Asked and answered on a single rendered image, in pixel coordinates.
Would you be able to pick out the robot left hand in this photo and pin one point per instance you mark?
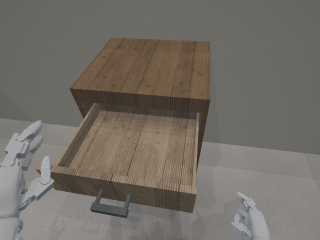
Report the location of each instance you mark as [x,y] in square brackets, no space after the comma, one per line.
[12,181]

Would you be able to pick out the handle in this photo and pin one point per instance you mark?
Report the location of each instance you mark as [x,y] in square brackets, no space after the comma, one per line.
[106,209]

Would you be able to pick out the cabinet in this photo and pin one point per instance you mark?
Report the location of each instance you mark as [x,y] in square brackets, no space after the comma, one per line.
[149,73]

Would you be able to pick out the robot right hand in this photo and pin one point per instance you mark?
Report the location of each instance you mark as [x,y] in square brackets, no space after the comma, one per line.
[254,226]

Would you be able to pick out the robot left forearm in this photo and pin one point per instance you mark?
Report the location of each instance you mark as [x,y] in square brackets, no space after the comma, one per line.
[10,228]

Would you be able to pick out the drawer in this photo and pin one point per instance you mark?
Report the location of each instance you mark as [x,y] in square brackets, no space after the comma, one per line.
[149,153]

